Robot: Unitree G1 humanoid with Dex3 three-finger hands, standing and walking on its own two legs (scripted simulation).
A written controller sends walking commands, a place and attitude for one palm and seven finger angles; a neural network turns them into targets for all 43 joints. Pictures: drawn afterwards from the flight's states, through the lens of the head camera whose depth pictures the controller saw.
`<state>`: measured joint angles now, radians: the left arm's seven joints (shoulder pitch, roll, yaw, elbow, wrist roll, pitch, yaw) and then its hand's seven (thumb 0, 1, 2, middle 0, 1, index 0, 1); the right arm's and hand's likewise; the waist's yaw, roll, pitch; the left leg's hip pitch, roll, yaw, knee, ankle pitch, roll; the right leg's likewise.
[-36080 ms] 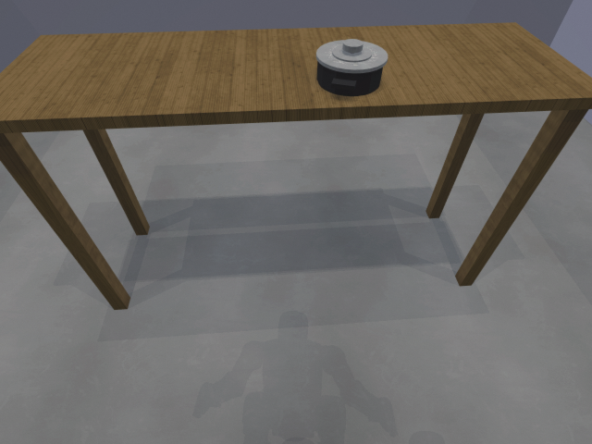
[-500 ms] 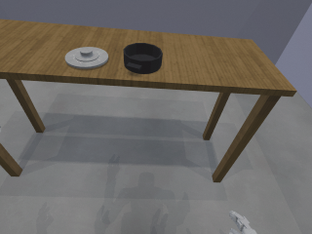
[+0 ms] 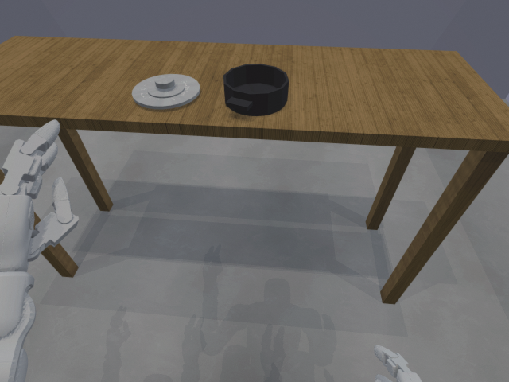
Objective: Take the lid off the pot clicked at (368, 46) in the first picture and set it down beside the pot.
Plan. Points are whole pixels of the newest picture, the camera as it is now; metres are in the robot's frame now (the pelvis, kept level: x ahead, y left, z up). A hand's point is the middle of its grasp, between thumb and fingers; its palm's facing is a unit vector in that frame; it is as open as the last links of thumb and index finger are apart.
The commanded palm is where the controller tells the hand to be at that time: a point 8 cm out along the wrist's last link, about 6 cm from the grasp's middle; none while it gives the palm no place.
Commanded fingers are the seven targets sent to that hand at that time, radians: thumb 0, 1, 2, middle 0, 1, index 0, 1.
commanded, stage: stop stepping back and stand still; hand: left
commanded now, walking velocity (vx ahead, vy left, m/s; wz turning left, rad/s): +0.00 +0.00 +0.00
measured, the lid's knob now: (164, 82) +0.74 +0.26 +0.12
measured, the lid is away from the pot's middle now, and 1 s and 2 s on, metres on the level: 0.22 0.22 0.22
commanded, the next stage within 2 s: let the arm hang, fingers relaxed in 0.66 s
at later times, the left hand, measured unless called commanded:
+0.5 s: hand out of the picture +0.06 +0.20 -0.14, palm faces +0.01 -0.95 -0.31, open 7.2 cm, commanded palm none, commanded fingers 0.00 0.90 0.90 -0.20 -0.30 -0.20 -0.30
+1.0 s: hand out of the picture +0.10 +0.16 -0.15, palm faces +0.05 -0.97 -0.22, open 7.3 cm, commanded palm none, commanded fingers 0.00 0.90 0.90 -0.20 -0.30 -0.20 -0.30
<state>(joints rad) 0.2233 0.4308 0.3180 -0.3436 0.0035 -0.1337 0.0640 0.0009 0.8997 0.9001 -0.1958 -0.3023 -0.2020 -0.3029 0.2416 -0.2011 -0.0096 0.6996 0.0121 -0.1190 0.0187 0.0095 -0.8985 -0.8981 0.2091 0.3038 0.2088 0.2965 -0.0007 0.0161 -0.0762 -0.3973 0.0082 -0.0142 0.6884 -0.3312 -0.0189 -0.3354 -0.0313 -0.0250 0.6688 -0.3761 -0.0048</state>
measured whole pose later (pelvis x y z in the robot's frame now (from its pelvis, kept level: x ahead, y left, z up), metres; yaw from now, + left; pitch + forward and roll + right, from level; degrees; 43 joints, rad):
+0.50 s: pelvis +0.04 -0.02 +0.01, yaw +1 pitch +0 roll +0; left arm 0.27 0.23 0.04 1.00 0.00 0.03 0.03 -0.01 0.94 0.90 -0.20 -0.30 -0.20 -0.30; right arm 0.39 -0.18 -0.04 0.98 -0.01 0.04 -0.02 0.01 -0.91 -0.90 0.20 0.30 0.20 0.30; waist -0.04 0.05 0.07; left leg -0.25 0.05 -0.01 0.56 -0.32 -0.03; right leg -0.18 0.01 -0.02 0.52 -0.36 -0.01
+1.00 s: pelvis +0.05 -0.02 +0.02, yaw +0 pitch -1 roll +0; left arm 0.21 0.16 0.04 1.05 0.00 0.01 0.04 0.00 0.93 0.90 -0.20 -0.30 -0.21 -0.30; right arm 0.28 -0.15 -0.05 1.04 -0.01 0.02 -0.04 0.01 -0.91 -0.90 0.20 0.30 0.20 0.30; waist -0.02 0.02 0.05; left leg -0.18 0.06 0.01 0.49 -0.30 -0.04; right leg -0.11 0.02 0.00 0.46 -0.33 -0.02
